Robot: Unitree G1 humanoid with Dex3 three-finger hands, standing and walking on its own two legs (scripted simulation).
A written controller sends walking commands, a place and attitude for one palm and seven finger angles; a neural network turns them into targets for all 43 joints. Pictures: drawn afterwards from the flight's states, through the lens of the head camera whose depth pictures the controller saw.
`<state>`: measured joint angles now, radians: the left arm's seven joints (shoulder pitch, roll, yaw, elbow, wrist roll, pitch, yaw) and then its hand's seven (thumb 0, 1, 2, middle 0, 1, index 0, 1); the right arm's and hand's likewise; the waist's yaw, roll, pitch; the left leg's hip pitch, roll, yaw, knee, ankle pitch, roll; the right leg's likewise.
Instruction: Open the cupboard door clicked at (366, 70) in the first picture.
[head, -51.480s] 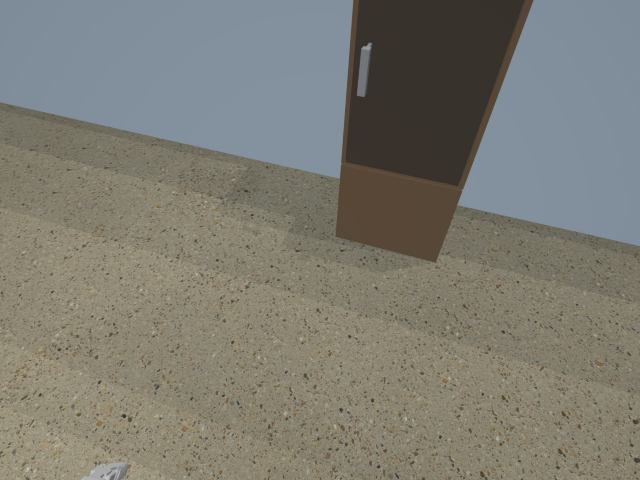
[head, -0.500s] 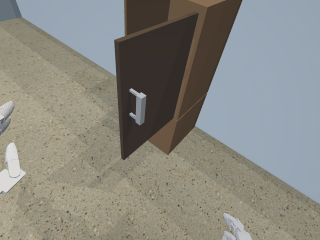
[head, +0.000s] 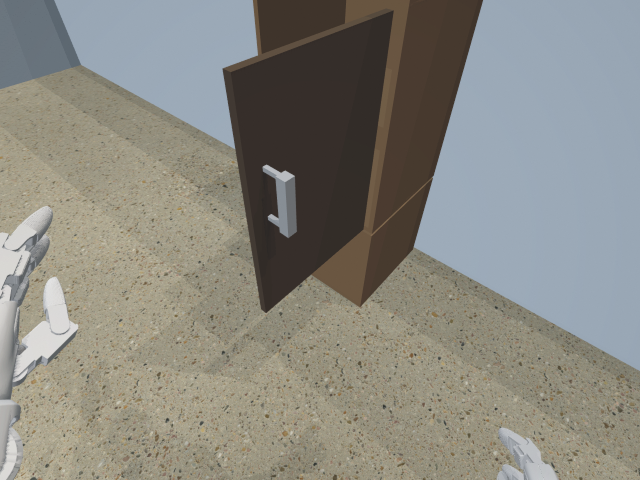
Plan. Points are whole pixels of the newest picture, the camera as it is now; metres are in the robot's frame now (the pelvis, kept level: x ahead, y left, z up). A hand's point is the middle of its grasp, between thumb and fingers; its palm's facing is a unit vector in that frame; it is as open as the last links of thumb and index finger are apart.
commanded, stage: let the arm hang, fingers relaxed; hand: left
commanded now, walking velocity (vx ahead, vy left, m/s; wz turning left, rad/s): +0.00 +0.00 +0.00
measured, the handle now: (278, 200) +0.58 +0.11 +0.01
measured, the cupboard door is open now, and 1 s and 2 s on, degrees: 89 89 89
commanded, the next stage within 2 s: look to check the result in 1.06 s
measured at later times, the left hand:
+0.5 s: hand out of the picture -0.07 +0.17 -0.16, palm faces +0.13 -0.97 -0.23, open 7.2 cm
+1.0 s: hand out of the picture +0.00 +0.19 -0.15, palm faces +0.09 -0.97 -0.24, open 7.4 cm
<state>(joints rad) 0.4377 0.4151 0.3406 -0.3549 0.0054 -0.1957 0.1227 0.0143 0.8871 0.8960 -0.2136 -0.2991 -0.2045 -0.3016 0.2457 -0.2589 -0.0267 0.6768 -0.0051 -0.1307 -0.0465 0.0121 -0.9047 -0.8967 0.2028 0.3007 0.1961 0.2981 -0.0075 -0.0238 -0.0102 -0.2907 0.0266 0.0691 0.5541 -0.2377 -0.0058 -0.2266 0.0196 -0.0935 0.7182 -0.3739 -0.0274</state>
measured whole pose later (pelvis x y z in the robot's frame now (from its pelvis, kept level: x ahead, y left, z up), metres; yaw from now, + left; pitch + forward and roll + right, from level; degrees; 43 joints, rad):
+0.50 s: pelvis -0.02 -0.01 +0.01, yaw +6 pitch -2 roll +0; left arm 0.32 0.19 0.01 1.07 0.01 0.03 0.02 0.00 0.94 0.89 -0.21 -0.30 -0.20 -0.30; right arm 0.30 -0.15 0.00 1.08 -0.01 0.03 -0.02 0.01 -0.91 -0.90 0.20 0.30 0.20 0.30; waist 0.01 0.01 0.09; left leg -0.23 0.01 0.01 0.47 -0.21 0.00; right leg -0.21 0.02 -0.06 0.45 -0.22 -0.04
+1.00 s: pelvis -0.03 -0.01 +0.02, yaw +5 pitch -2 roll +0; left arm 0.18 0.20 0.02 1.13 0.01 -0.01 0.01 0.01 0.90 0.90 -0.21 -0.30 -0.20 -0.30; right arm 0.25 -0.20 -0.02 1.14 -0.02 0.01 -0.02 0.00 -0.91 -0.90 0.20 0.30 0.20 0.30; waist -0.02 0.01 0.05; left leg -0.19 0.00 0.03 0.39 -0.17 0.01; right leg -0.19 0.02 -0.04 0.40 -0.18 -0.04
